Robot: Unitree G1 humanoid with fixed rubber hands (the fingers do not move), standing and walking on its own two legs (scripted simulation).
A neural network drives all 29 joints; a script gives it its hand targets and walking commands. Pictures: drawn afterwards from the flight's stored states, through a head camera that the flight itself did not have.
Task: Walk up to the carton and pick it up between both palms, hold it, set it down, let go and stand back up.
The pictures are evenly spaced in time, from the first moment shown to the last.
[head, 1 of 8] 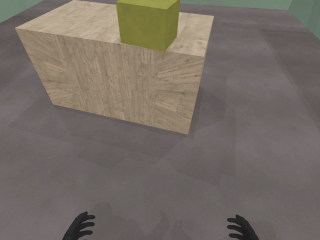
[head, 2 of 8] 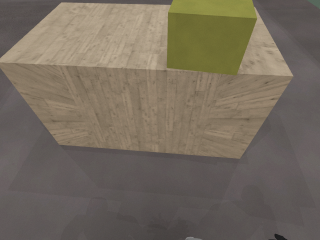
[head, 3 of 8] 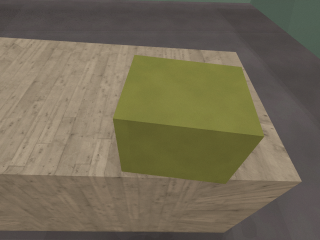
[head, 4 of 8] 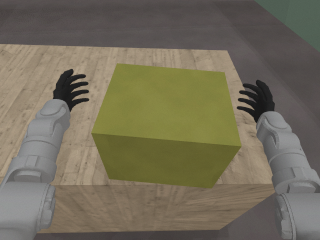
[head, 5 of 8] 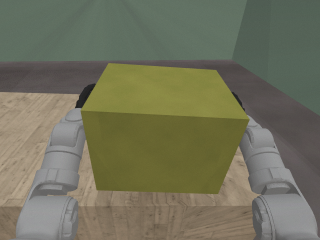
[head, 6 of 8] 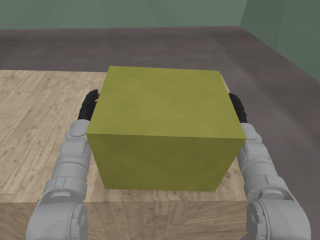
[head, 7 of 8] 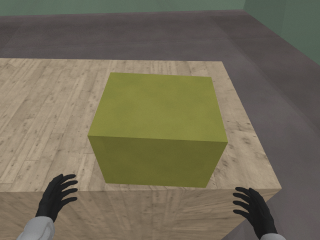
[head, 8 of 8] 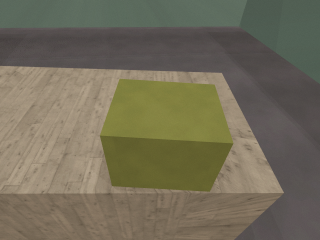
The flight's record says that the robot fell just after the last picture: no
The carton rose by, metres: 0.18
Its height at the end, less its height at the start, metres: +0.00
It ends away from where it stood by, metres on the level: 0.01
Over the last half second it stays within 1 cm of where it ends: yes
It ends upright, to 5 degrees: yes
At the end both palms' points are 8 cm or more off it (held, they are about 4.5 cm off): yes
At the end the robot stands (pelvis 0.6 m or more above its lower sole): yes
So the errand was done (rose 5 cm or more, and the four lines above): yes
